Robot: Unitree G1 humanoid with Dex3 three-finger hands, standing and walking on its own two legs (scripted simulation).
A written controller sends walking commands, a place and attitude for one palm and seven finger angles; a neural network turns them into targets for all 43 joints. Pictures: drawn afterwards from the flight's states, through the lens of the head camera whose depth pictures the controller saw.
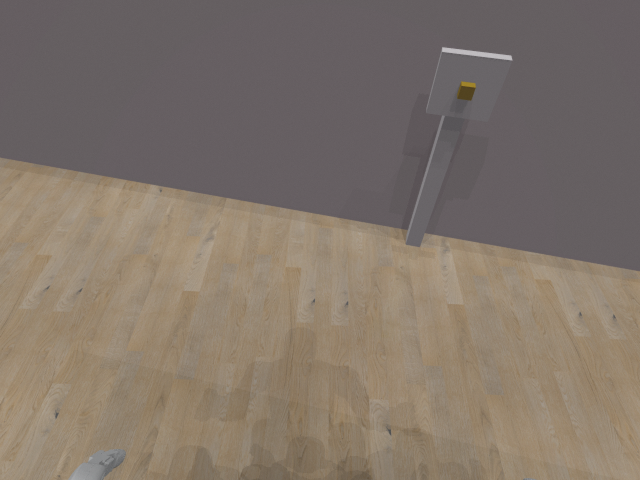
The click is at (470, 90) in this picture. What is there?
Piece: button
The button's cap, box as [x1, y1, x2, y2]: [457, 81, 475, 100]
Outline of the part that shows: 461,81 457,93 457,98 470,100 475,85 474,83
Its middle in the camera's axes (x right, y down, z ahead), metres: +0.40 -0.41 +1.07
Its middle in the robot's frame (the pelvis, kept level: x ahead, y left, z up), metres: +1.09 -0.36 -0.05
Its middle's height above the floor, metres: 0.72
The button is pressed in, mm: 0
